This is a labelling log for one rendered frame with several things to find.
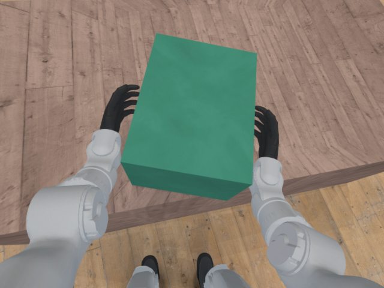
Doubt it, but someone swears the pedestal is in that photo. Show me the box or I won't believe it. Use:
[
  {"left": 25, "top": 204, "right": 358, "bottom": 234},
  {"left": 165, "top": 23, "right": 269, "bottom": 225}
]
[{"left": 0, "top": 0, "right": 384, "bottom": 245}]

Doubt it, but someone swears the left robot forearm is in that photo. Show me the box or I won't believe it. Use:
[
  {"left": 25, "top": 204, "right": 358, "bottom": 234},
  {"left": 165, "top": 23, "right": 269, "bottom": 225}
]
[{"left": 26, "top": 129, "right": 121, "bottom": 239}]

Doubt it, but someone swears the carton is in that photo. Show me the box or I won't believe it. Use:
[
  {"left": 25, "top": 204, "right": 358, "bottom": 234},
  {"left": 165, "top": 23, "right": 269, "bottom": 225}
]
[{"left": 121, "top": 33, "right": 257, "bottom": 201}]

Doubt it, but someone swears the left robot hand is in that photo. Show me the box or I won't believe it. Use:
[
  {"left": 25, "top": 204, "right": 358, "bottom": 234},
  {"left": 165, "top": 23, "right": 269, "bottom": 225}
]
[{"left": 100, "top": 84, "right": 140, "bottom": 132}]

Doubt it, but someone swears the right robot forearm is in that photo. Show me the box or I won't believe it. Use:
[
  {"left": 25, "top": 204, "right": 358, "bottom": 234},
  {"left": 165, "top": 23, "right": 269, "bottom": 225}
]
[{"left": 249, "top": 157, "right": 314, "bottom": 247}]

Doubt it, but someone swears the right robot hand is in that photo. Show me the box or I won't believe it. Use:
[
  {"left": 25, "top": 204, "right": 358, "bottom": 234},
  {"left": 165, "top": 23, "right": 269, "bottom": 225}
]
[{"left": 254, "top": 106, "right": 279, "bottom": 160}]

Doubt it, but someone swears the robot right thigh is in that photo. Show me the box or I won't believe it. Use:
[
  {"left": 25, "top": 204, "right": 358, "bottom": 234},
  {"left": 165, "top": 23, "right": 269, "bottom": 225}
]
[{"left": 206, "top": 269, "right": 251, "bottom": 288}]

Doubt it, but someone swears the right robot upper arm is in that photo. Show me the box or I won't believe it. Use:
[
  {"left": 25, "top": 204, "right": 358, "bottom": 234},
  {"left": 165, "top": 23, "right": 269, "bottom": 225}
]
[{"left": 266, "top": 221, "right": 384, "bottom": 288}]

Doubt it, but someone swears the left robot upper arm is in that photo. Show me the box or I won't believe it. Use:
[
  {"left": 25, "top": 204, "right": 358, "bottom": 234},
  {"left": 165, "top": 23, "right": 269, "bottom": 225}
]
[{"left": 0, "top": 184, "right": 109, "bottom": 288}]

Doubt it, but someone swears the robot right foot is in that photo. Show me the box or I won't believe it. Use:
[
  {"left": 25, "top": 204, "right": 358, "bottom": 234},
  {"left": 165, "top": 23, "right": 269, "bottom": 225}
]
[{"left": 197, "top": 253, "right": 214, "bottom": 288}]

